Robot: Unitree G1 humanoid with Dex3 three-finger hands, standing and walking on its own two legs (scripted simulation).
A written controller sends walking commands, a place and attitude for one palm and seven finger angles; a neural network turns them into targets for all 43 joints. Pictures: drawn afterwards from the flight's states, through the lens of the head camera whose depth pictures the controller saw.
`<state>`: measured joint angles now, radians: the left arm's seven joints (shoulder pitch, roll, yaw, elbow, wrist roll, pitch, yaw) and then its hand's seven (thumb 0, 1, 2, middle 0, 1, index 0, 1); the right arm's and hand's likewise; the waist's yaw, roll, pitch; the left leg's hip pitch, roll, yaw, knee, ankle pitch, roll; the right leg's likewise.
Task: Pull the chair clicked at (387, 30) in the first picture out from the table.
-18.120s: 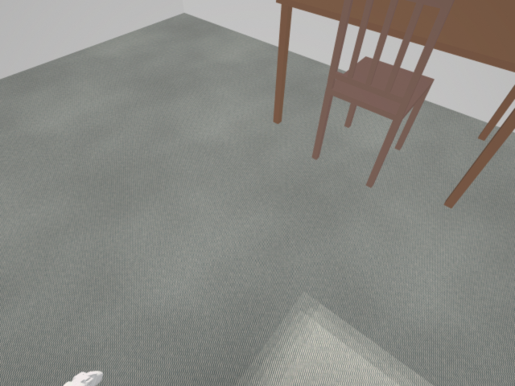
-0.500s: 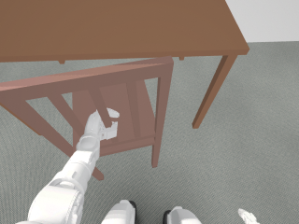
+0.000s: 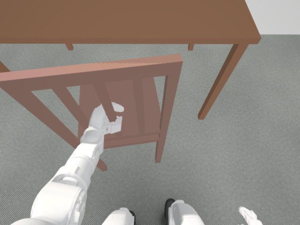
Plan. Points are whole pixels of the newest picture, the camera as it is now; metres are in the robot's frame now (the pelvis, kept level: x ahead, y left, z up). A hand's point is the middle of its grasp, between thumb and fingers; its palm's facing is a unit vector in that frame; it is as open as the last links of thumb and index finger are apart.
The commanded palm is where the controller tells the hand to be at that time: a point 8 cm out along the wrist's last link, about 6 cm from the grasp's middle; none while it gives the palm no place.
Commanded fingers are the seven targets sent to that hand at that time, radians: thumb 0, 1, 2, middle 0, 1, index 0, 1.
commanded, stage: step backward, pulling the chair out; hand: left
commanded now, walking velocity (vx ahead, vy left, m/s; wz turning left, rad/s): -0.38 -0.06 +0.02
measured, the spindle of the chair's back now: (111, 114) +0.42 +0.13 -0.04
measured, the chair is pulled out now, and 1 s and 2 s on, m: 0.21 0.36 0.43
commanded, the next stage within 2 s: none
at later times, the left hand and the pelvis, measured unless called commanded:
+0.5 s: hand (115, 147) +0.31 +0.11 -0.06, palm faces +0.00 -0.99 -0.16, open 5.5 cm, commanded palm +0.32 +0.16 -0.05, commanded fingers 0.00 0.90 0.90 -0.50 -1.45 -0.50 -1.45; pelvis -0.06 -0.01 +0.00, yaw +2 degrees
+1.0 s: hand (110, 174) +0.24 +0.11 -0.06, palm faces +0.01 -0.99 -0.16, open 5.5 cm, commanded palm +0.25 +0.17 -0.05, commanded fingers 0.00 0.90 0.90 -0.50 -1.45 -0.50 -1.45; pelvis -0.13 -0.01 +0.00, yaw +2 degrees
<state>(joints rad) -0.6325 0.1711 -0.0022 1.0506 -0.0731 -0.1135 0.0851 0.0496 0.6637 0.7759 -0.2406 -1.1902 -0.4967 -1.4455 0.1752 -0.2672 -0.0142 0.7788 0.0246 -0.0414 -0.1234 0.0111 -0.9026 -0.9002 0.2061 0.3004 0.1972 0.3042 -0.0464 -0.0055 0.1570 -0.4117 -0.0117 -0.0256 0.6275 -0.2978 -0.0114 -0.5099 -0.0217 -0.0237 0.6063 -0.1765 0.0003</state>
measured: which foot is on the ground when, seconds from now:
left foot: down 0.00-0.16, up 0.18-0.32, down 0.34-1.00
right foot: down 0.00-0.82, up 0.84-0.90, down 0.92-1.00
